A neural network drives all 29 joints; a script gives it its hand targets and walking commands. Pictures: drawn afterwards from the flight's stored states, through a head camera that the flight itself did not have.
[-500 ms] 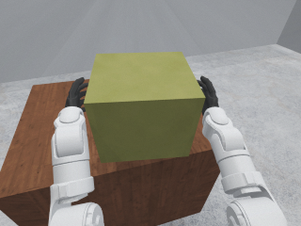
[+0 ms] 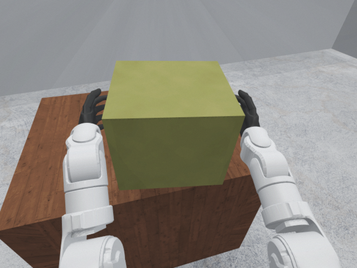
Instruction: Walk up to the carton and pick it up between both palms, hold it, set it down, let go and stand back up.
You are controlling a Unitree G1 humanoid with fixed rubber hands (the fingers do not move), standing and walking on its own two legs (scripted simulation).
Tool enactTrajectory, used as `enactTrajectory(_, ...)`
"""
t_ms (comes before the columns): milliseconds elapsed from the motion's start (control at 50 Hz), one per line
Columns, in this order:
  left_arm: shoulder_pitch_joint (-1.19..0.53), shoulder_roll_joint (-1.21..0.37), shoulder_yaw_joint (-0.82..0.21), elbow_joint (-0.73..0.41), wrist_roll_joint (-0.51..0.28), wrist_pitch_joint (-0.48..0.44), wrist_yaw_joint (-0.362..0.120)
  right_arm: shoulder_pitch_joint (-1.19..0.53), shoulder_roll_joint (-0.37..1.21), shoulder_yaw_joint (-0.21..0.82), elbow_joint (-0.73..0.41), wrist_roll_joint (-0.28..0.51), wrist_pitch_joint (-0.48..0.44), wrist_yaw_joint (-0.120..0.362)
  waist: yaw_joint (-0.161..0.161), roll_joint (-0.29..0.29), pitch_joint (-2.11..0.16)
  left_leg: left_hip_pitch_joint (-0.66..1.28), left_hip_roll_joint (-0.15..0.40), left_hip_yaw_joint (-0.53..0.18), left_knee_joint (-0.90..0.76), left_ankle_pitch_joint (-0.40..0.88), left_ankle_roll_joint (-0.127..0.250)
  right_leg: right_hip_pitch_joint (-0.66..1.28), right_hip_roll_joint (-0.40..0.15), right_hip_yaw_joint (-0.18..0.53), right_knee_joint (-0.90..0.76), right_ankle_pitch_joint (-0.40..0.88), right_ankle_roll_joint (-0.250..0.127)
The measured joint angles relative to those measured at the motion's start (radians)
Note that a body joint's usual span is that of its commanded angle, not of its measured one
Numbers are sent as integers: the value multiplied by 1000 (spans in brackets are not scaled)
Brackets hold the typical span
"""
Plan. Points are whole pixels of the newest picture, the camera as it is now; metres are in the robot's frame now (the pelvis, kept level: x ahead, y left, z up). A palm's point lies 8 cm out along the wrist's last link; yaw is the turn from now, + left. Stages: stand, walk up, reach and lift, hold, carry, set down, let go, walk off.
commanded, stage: hold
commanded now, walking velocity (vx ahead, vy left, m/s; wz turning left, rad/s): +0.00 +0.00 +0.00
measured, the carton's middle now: (170, 123) +0.41 +0.02 +0.15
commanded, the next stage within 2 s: none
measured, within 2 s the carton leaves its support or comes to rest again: neither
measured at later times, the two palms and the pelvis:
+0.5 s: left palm (91, 127) +0.35 +0.18 +0.19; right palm (248, 128) +0.36 -0.15 +0.18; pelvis +0.00 +0.00 +0.00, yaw +0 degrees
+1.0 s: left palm (92, 128) +0.36 +0.18 +0.19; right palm (248, 129) +0.36 -0.15 +0.17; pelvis +0.00 +0.00 +0.00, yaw +0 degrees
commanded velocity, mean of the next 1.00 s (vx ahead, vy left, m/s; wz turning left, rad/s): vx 0.00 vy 0.00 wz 0.00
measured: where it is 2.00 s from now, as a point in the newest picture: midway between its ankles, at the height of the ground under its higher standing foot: outside the picture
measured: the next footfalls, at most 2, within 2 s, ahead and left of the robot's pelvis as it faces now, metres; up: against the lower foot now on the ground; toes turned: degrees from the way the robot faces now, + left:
none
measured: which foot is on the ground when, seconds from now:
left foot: down 0.00-1.00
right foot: down 0.00-1.00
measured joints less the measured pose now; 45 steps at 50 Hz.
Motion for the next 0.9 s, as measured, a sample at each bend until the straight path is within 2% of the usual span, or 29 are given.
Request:
enactTrajectory(220, 11, -3, -7, -4, 7, 3, 1, 7, -3, 5, 6, 5, -2, 2, -9, -9, 1, 12, -2, -3, 6, -6, 2, 17, -1, -2, -3, -2, 3)
enactTrajectory(560, -10, -10, -9, 23, 5, 1, 18, -11, -6, -22, 39, -8, -11, 22, 3, 6, -4, -5, -4, 9, 1, -1, 7, -10, -5, 9, 8, -1, 6)
enactTrajectory(900, 19, -10, -11, -15, 15, 11, 4, 13, -9, 12, 13, 15, -8, 7, -8, -3, 7, 16, -1, 1, 6, -11, 1, 19, -1, 2, -1, -7, 2)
